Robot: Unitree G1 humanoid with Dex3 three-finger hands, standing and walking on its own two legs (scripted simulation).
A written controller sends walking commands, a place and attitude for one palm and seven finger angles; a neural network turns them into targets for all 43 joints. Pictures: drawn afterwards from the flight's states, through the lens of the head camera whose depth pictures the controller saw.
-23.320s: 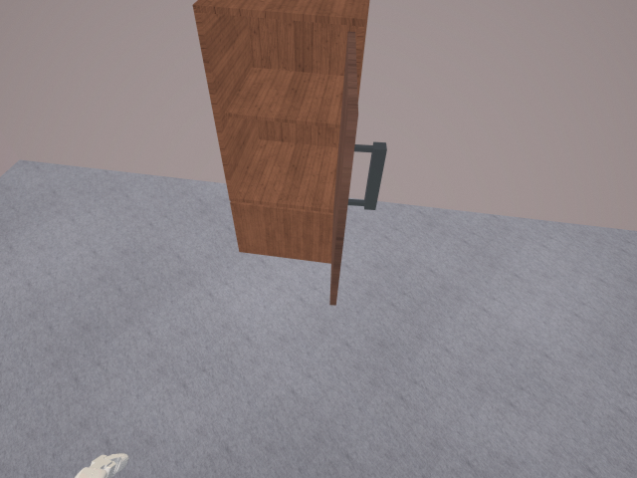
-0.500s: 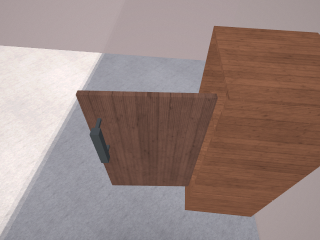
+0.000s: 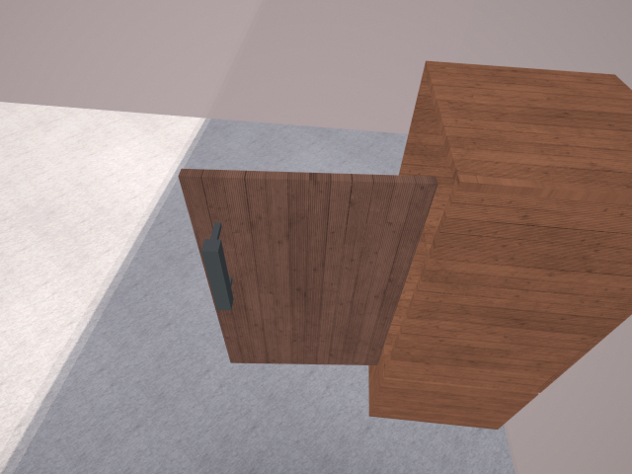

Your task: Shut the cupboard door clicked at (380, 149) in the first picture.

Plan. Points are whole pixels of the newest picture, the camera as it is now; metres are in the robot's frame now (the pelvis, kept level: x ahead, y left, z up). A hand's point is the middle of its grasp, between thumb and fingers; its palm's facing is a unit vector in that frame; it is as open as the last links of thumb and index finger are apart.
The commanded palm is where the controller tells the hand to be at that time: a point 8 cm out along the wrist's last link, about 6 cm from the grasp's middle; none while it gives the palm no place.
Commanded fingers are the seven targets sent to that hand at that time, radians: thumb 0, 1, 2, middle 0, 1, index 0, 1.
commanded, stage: come to a stop and stand still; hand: left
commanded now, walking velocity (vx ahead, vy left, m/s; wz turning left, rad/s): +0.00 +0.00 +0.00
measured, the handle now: (221, 267) +0.44 +0.19 -0.03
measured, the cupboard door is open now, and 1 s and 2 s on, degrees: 95 95 95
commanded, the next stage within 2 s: look again from close up in 0.44 s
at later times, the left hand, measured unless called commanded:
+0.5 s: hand out of the picture -0.02 +0.17 -0.18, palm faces +0.01 -0.99 -0.12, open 7.4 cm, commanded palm none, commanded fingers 0.00 0.90 0.90 -0.20 -0.30 -0.20 -0.30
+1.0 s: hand out of the picture +0.00 +0.19 -0.18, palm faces +0.00 -0.99 -0.14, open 7.4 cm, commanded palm none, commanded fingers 0.00 0.90 0.90 -0.20 -0.30 -0.20 -0.30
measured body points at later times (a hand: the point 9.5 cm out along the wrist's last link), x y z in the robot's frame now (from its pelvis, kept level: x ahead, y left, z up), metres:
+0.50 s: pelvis +0.01 +0.02 +0.00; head +0.01 +0.04 +0.45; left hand -0.02 +0.22 -0.17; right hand +0.00 -0.20 -0.15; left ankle +0.02 +0.06 -0.74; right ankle +0.00 -0.13 -0.74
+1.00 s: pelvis +0.02 +0.03 +0.00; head +0.03 +0.05 +0.45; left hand +0.00 +0.24 -0.17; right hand +0.00 -0.18 -0.15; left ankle +0.02 +0.06 -0.74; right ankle +0.00 -0.13 -0.74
